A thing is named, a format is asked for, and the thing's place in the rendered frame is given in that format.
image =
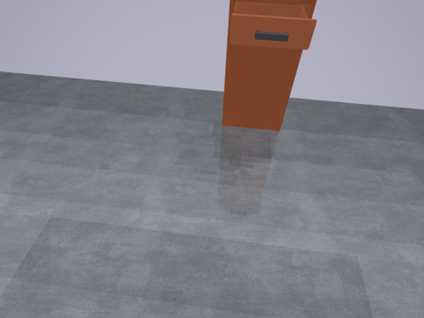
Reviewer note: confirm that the handle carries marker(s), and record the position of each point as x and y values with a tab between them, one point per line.
275	36

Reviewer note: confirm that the drawer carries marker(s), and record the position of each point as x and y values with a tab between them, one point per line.
292	19

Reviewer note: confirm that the cabinet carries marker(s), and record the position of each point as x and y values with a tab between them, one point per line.
259	79

